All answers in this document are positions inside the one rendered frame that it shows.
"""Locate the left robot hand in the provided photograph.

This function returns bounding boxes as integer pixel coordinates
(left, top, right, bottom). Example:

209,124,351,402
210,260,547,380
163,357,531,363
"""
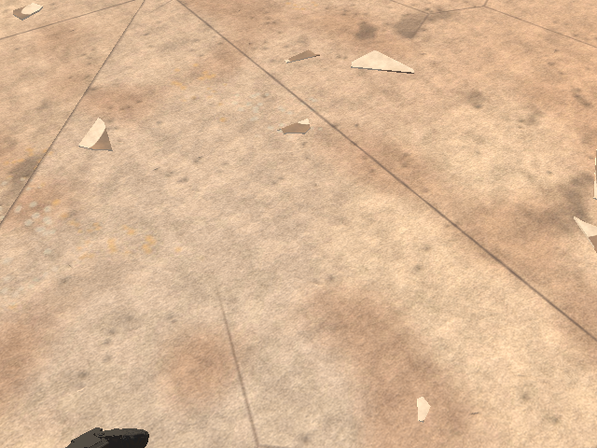
65,427,149,448

